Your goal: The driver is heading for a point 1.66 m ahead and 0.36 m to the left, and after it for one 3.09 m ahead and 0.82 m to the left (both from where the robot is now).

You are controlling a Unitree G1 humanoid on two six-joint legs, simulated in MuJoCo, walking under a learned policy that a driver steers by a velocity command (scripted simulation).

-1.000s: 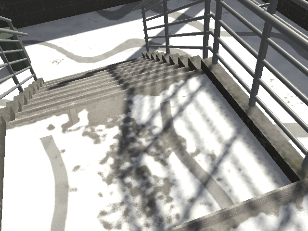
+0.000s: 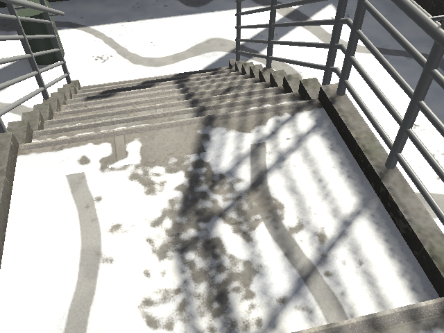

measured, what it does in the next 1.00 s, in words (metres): goes down: left foot 0.17 m lower, then right foot 0.17 m lower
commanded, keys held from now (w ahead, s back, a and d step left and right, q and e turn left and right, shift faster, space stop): w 0.50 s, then no key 0.50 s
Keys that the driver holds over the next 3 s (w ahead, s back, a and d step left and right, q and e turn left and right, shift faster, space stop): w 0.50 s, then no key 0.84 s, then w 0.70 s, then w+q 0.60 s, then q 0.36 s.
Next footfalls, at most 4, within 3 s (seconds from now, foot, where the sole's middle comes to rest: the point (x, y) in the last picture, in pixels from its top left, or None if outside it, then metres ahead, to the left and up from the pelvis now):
0.10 left None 0.15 0.08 -0.87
0.64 right None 0.52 -0.12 -1.04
1.00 left None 0.47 0.08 -1.04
2.14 left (227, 276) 0.95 0.11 -1.21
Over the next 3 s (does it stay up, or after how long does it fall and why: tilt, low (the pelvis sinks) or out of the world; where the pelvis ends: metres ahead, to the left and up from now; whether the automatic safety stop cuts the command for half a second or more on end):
stays up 1.17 0.06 -0.43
